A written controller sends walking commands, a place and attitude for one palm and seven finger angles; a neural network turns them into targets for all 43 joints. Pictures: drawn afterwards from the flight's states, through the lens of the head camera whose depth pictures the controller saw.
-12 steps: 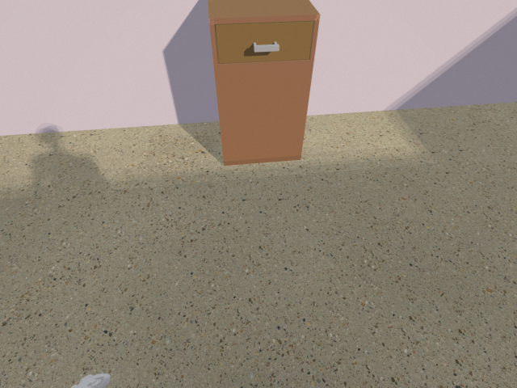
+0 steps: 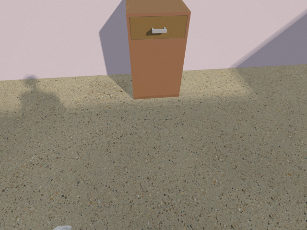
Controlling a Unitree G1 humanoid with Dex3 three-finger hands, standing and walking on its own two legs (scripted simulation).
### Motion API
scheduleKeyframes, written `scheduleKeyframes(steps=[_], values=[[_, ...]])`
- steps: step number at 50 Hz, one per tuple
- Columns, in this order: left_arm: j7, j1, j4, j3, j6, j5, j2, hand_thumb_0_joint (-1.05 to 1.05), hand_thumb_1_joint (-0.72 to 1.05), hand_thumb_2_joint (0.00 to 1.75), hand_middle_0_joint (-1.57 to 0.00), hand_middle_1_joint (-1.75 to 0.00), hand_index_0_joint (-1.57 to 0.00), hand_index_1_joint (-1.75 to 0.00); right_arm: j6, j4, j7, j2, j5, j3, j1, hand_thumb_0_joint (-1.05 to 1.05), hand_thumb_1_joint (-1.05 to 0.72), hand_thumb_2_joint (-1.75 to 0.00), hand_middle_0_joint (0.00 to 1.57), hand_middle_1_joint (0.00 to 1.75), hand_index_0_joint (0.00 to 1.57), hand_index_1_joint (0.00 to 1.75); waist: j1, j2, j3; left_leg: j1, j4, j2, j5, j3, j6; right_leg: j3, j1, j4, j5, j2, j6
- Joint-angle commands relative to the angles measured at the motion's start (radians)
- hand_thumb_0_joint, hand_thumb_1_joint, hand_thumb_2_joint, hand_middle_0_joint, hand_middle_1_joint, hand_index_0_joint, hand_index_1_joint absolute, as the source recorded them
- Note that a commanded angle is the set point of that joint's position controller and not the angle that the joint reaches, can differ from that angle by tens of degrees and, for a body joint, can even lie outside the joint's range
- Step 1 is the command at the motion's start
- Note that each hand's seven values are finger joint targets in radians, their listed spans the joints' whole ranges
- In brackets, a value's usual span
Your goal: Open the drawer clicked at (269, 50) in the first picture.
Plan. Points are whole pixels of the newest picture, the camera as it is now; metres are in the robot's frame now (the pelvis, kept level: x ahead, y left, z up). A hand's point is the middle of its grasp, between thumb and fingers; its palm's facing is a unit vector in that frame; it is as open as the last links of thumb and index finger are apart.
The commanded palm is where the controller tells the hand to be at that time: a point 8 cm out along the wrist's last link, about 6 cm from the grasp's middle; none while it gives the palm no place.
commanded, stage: stand and wait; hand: left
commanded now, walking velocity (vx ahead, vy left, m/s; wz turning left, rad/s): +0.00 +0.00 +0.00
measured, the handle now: (159, 29) +1.44 +0.05 -0.07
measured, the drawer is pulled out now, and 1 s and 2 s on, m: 0.00 0.00 0.00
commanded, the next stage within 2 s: look at it before walking up in 0.58 s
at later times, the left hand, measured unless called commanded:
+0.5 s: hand out of the picture +0.06 +0.25 -0.15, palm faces -0.04 -0.94 -0.33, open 7.3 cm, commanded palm none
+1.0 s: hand out of the picture +0.08 +0.24 -0.15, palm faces -0.04 -0.94 -0.33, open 7.3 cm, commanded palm none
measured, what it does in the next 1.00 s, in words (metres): stands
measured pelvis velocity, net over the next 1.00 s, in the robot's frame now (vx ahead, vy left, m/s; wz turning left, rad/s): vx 0.00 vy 0.00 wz -0.01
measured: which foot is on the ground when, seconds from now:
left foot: down 0.00-1.00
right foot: down 0.00-1.00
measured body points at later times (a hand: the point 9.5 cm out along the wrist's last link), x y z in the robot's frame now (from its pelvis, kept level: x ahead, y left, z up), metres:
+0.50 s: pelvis +0.00 +0.00 +0.00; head +0.00 +0.00 +0.45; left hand +0.07 +0.30 -0.13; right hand +0.06 -0.30 -0.13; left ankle +0.01 +0.13 -0.74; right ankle +0.01 -0.12 -0.74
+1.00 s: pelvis +0.00 +0.00 +0.01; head +0.01 +0.00 +0.46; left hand +0.08 +0.29 -0.13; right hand +0.08 -0.30 -0.13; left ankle +0.01 +0.13 -0.74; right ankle +0.01 -0.12 -0.74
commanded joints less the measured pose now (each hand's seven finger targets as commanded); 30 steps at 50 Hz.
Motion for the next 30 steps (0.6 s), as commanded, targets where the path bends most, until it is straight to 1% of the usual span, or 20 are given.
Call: scheduleKeyframes(steps=[1,3,7,8,9,12,13,14,17,20,29,30], values=[[0.019,-0.052,-0.055,0.056,-0.023,-0.003,0.221,0.00,0.90,0.90,-0.20,-0.30,-0.20,-0.30,-0.024,-0.055,-0.014,-0.206,0.000,-0.047,-0.048,0.00,-0.90,-0.90,0.20,0.30,0.20,0.30,-0.011,-0.012,-0.031,-0.001,-0.092,0.097,0.093,-0.080,0.042,0.110,-0.024,-0.131,0.032,-0.105,-0.040],[0.019,-0.048,-0.048,0.057,-0.026,-0.002,0.223,0.00,0.90,0.90,-0.20,-0.30,-0.20,-0.30,-0.024,-0.048,-0.014,-0.204,0.002,-0.046,-0.044,0.00,-0.90,-0.90,0.20,0.30,0.20,0.30,-0.011,-0.025,-0.040,0.005,-0.089,0.099,0.103,-0.079,0.041,0.115,-0.016,-0.136,0.045,-0.107,-0.042],[0.019,-0.043,-0.030,0.056,-0.027,-0.004,0.221,0.00,0.90,0.90,-0.20,-0.30,-0.20,-0.30,-0.026,-0.025,-0.013,-0.207,0.003,-0.045,-0.042,0.00,-0.90,-0.90,0.20,0.30,0.20,0.30,-0.011,-0.011,-0.056,0.015,-0.098,0.104,0.118,-0.079,0.038,0.114,0.002,-0.140,0.065,-0.110,-0.041],[0.019,-0.041,-0.028,0.056,-0.028,-0.004,0.224,0.00,0.90,0.90,-0.20,-0.30,-0.20,-0.30,-0.025,-0.023,-0.014,-0.207,0.004,-0.045,-0.041,0.00,-0.90,-0.90,0.20,0.30,0.20,0.30,-0.010,-0.019,-0.055,0.016,-0.093,0.104,0.120,-0.080,0.037,0.112,0.002,-0.142,0.068,-0.109,-0.041],[0.019,-0.043,-0.021,0.056,-0.027,-0.005,0.223,0.00,0.90,0.90,-0.20,-0.30,-0.20,-0.30,-0.025,-0.016,-0.013,-0.208,0.004,-0.044,-0.042,0.00,-0.90,-0.90,0.20,0.30,0.20,0.30,-0.010,-0.006,-0.044,0.008,-0.100,0.105,0.112,-0.081,0.037,0.114,-0.001,-0.145,0.058,-0.110,-0.041],[0.018,-0.039,-0.006,0.055,-0.025,-0.005,0.222,0.00,0.90,0.90,-0.20,-0.30,-0.20,-0.30,-0.026,-0.001,-0.014,-0.213,0.004,-0.042,-0.036,0.00,-0.90,-0.90,0.20,0.30,0.20,0.30,-0.008,0.002,-0.044,0.007,-0.112,0.108,0.110,-0.088,0.037,0.114,0.009,-0.147,0.059,-0.106,-0.040],[0.018,-0.037,-0.003,0.055,-0.025,-0.006,0.224,0.00,0.90,0.90,-0.20,-0.30,-0.20,-0.30,-0.025,0.003,-0.014,-0.214,0.005,-0.042,-0.039,0.00,-0.90,-0.90,0.20,0.30,0.20,0.30,-0.005,0.006,-0.032,0.003,-0.113,0.110,0.104,-0.086,0.038,0.110,0.005,-0.150,0.054,-0.107,-0.039],[0.018,-0.036,0.002,0.055,-0.025,-0.005,0.224,0.00,0.90,0.90,-0.20,-0.30,-0.20,-0.30,-0.026,0.008,-0.014,-0.214,0.006,-0.041,-0.033,0.00,-0.90,-0.90,0.20,0.30,0.20,0.30,-0.008,-0.005,-0.044,0.006,-0.116,0.112,0.109,-0.086,0.038,0.110,0.015,-0.149,0.061,-0.108,-0.039],[0.018,-0.036,0.012,0.054,-0.026,-0.006,0.225,0.00,0.90,0.90,-0.20,-0.30,-0.20,-0.30,-0.026,0.021,-0.014,-0.215,0.006,-0.041,-0.031,0.00,-0.90,-0.90,0.20,0.30,0.20,0.30,-0.008,-0.012,-0.039,0.010,-0.118,0.112,0.115,-0.086,0.036,0.115,0.016,-0.155,0.069,-0.110,-0.039],[0.019,-0.035,0.019,0.053,-0.024,-0.005,0.224,0.00,0.90,0.90,-0.20,-0.30,-0.20,-0.30,-0.026,0.029,-0.014,-0.218,0.007,-0.040,-0.030,0.00,-0.90,-0.90,0.20,0.30,0.20,0.30,-0.006,-0.003,-0.034,0.009,-0.129,0.116,0.105,-0.089,0.037,0.110,0.015,-0.157,0.060,-0.108,-0.037],[0.019,-0.041,0.026,0.051,-0.023,-0.004,0.225,0.00,0.90,0.90,-0.20,-0.30,-0.20,-0.30,-0.025,0.040,-0.012,-0.222,0.007,-0.039,-0.033,0.00,-0.90,-0.90,0.20,0.30,0.20,0.30,-0.006,-0.012,-0.019,0.010,-0.145,0.115,0.096,-0.093,0.036,0.112,0.008,-0.165,0.050,-0.105,-0.034],[0.019,-0.043,0.026,0.052,-0.022,-0.003,0.223,0.00,0.90,0.90,-0.20,-0.30,-0.20,-0.30,-0.026,0.041,-0.012,-0.221,0.007,-0.040,-0.035,0.00,-0.90,-0.90,0.20,0.30,0.20,0.30,-0.005,-0.005,-0.014,0.009,-0.150,0.116,0.091,-0.095,0.037,0.112,0.006,-0.166,0.045,-0.104,-0.033]])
